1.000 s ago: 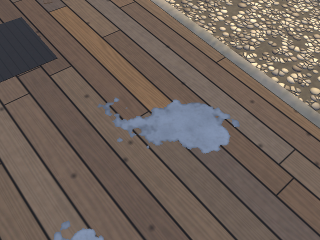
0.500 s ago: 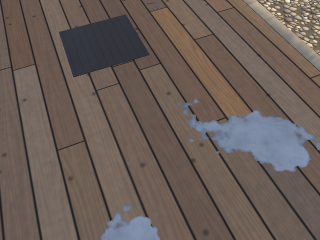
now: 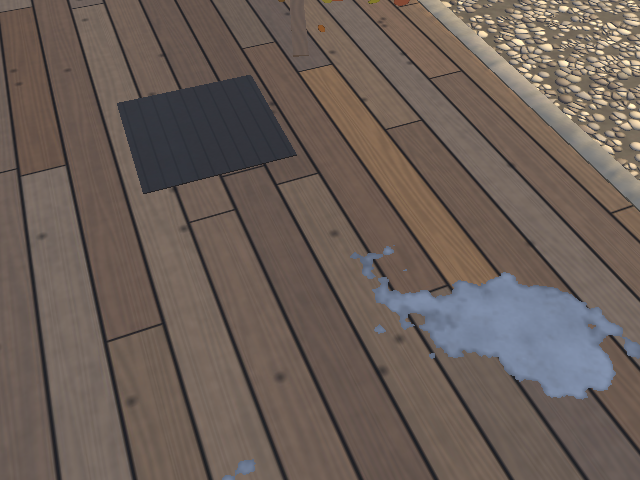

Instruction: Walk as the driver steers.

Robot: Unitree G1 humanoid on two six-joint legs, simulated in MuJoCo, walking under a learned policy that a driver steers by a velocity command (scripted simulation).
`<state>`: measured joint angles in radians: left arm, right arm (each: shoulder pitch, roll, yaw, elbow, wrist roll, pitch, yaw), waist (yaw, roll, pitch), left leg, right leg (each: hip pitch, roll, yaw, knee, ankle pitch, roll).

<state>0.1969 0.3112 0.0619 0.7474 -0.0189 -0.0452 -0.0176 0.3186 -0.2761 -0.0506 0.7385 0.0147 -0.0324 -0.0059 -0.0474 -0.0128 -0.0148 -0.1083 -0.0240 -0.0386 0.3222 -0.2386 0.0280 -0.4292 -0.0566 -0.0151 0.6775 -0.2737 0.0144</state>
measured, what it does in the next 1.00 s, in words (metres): walks ahead: right foot, then left foot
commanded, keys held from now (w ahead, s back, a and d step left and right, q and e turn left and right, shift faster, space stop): w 0.84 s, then w+e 0.16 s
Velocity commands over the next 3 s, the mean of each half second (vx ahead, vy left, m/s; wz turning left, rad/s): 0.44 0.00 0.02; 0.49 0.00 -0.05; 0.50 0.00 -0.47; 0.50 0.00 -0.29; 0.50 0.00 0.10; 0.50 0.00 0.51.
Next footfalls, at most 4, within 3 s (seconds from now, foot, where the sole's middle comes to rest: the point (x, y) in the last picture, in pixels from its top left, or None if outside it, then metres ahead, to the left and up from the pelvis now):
0.10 right None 0.11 -0.13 -0.78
0.62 left None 0.46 0.08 -0.78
1.14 right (390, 379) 0.75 -0.17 -0.78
1.64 left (333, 273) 1.07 -0.06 -0.78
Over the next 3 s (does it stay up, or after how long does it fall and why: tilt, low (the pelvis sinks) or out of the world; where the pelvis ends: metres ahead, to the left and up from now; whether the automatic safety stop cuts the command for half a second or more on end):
stays up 1.54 -0.37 0.00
